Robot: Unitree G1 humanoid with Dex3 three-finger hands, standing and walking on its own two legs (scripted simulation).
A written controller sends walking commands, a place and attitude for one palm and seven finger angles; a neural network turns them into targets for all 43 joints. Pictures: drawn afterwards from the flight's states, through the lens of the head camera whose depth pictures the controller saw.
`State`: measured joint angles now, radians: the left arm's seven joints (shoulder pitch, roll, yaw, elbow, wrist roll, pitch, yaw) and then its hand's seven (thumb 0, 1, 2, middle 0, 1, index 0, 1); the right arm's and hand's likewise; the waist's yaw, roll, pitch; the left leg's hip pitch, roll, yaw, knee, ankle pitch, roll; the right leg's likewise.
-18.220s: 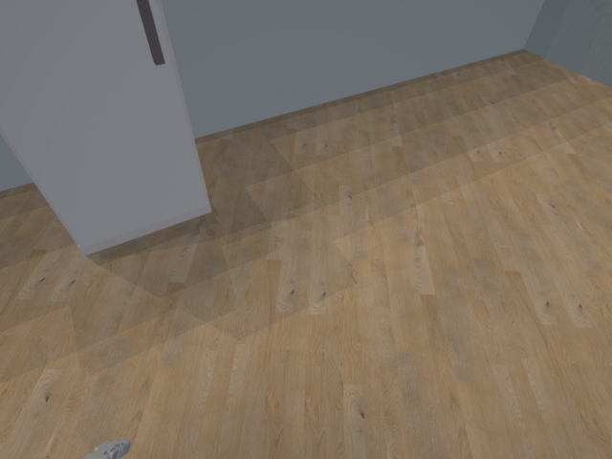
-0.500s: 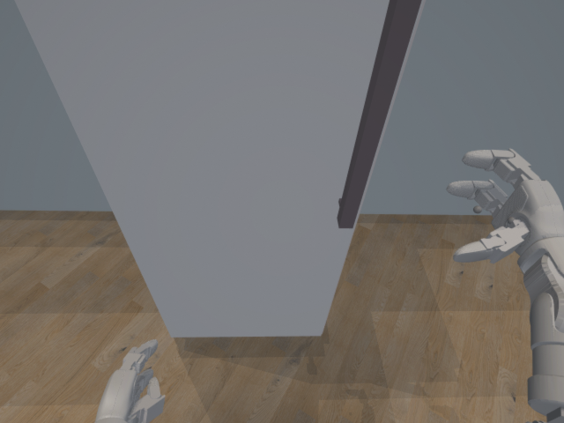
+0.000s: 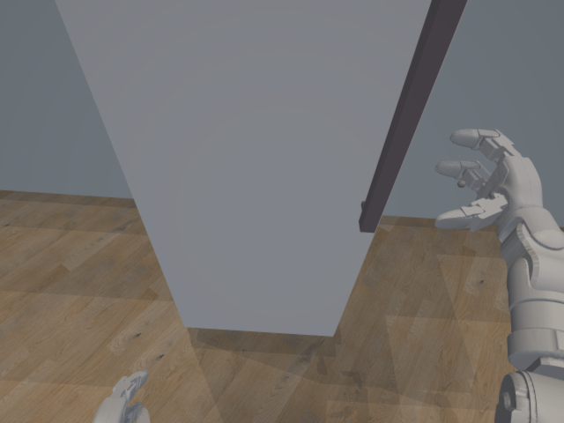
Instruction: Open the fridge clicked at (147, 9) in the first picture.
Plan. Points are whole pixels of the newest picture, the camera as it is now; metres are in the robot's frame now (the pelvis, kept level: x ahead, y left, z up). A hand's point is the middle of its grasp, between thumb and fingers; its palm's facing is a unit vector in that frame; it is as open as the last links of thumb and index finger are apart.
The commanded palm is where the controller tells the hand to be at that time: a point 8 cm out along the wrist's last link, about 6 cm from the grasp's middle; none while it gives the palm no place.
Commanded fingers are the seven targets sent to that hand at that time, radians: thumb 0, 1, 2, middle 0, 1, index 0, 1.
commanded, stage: move the hooked fingers beside the handle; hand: right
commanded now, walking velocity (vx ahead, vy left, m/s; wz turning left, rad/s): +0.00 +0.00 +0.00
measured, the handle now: (403, 107) +0.50 -0.12 +0.22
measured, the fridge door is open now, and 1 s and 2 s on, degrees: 0 0 0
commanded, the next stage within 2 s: feel for the door with the fingertips in 1.78 s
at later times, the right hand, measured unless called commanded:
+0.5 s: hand (442, 173) +0.43 -0.18 +0.17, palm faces -0.01 +1.00 -0.01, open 14.0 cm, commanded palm +0.41 -0.24 +0.16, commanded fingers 0.00 0.50 -0.30 0.30 1.20 0.30 1.20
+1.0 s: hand (443, 168) +0.45 -0.19 +0.16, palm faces -0.01 +1.00 +0.02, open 14.0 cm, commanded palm +0.42 -0.24 +0.16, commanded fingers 0.00 0.50 -0.30 0.30 1.20 0.30 1.20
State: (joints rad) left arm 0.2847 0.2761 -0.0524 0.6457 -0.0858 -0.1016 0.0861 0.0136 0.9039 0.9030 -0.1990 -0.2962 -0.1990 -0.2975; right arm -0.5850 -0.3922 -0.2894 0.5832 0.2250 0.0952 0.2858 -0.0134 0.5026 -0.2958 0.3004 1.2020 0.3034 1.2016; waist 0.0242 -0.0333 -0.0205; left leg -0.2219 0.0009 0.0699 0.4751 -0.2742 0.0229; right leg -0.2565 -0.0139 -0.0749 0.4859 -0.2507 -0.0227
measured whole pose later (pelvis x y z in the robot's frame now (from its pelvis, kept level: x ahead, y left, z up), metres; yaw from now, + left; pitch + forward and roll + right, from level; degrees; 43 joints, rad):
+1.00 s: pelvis -0.01 +0.00 -0.01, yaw +0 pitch +5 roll +1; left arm 0.33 0.28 -0.04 0.65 -0.07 -0.07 0.06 0.01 0.90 0.90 -0.20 -0.30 -0.20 -0.30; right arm -0.81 -0.42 -0.31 0.92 0.18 -0.07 0.26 -0.01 0.50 -0.30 0.30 1.20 0.30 1.20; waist 0.06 -0.02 -0.03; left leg -0.33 0.00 0.06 0.54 -0.29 0.02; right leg -0.37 -0.02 -0.08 0.56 -0.27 -0.03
